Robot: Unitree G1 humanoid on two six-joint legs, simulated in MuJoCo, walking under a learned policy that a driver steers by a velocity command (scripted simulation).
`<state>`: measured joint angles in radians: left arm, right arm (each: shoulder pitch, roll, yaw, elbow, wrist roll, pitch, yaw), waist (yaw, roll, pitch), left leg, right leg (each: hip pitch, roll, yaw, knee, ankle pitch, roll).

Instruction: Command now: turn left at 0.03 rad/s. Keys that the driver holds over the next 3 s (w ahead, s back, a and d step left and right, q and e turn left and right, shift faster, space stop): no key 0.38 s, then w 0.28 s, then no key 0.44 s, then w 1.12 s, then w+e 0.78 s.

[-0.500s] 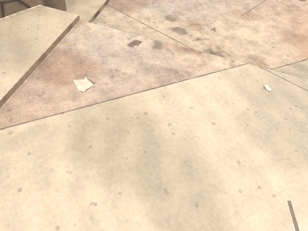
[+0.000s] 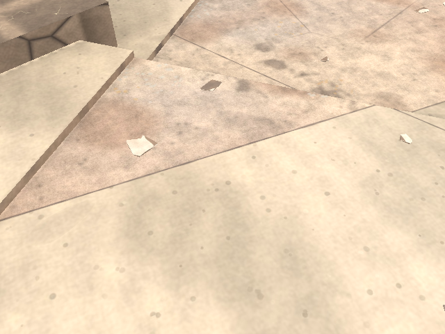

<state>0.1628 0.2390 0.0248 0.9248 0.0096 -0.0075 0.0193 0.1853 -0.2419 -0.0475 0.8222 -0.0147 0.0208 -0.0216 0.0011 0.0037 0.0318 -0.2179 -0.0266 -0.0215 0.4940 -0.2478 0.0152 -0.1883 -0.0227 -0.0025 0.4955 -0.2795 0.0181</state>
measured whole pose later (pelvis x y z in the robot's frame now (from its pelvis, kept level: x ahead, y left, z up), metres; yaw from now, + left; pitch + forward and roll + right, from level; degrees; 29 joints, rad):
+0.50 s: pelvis +0.01 -0.01 +0.00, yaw +0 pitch -1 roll +0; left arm 0.22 0.24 0.02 1.06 -0.01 -0.01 0.04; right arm 0.22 -0.22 -0.05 1.02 0.01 0.00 -0.04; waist 0.01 0.00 0.01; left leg -0.23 -0.02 -0.02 0.55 -0.37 0.03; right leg -0.20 -0.01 0.01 0.54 -0.38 -0.02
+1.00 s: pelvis +0.15 +0.00 -0.01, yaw +0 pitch +0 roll +1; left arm 0.00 0.24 0.03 0.92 -0.01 -0.06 0.00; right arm 0.37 -0.21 -0.02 1.09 0.01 -0.05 -0.03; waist -0.05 -0.02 0.05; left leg 0.03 -0.03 -0.01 0.38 -0.41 0.02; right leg -0.43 0.01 -0.03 0.52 -0.01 -0.04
